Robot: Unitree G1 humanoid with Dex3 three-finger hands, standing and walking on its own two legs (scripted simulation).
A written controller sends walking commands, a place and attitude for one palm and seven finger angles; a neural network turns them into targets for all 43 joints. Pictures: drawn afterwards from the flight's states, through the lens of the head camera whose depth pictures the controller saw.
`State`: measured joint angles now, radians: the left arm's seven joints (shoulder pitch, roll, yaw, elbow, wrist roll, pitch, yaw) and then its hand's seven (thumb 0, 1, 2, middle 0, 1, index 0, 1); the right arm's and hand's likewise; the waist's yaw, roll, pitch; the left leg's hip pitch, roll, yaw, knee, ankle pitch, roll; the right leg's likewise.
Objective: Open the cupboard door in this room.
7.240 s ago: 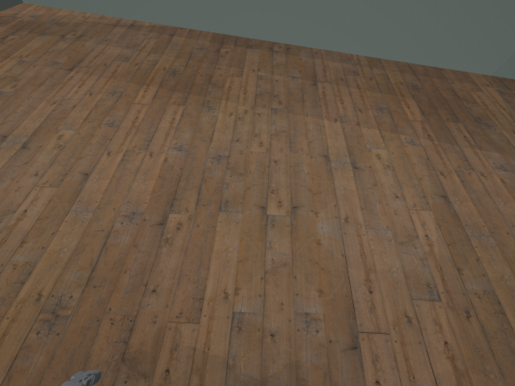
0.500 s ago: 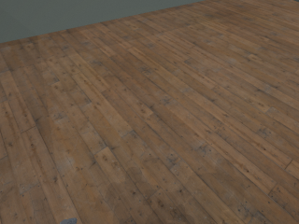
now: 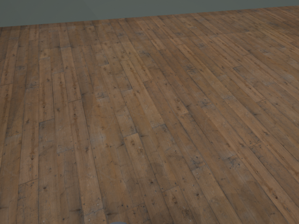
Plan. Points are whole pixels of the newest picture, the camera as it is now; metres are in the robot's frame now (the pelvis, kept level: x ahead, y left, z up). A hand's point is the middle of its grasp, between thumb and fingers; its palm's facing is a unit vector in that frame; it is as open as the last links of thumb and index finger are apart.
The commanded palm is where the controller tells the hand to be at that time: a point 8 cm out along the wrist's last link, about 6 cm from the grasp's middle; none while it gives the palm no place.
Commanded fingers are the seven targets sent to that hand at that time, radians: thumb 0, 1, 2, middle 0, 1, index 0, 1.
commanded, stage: turn or walk to find it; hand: left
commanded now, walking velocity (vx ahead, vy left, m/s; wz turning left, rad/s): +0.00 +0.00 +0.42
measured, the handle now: out of the picture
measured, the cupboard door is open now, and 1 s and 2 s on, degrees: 0 0 0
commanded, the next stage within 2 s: none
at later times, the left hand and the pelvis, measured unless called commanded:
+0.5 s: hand out of the picture +0.03 +0.26 -0.16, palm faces +0.21 -0.95 -0.25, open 7.4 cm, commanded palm none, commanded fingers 0.00 0.90 0.90 -0.20 -0.30 -0.20 -0.30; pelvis -0.03 +0.04 +0.01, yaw +10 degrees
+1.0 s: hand out of the picture -0.09 +0.18 -0.15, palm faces +0.44 -0.86 -0.26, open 7.4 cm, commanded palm none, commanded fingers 0.00 0.90 0.90 -0.20 -0.30 -0.20 -0.30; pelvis -0.06 -0.02 +0.00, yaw +25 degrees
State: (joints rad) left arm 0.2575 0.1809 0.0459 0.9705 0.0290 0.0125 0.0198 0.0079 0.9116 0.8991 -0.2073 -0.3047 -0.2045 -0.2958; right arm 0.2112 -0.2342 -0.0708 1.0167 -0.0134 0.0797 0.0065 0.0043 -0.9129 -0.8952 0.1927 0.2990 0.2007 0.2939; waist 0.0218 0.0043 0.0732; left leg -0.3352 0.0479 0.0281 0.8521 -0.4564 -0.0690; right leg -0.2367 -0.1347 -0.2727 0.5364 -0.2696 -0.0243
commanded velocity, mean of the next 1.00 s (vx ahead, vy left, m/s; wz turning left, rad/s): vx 0.00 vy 0.00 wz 0.42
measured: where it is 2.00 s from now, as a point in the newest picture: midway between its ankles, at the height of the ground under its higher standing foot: outside the picture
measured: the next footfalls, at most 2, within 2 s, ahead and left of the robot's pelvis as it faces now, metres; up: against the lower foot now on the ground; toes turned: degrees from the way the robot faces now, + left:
left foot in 0.08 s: +0.01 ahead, +0.14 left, +0.00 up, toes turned +7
right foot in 0.64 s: +0.02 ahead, -0.10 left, +0.00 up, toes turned +11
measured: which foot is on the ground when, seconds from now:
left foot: up 0.00-0.06, down 0.08-0.64, up 0.66-1.00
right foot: down 0.00-0.08, up 0.10-0.62, down 0.64-1.00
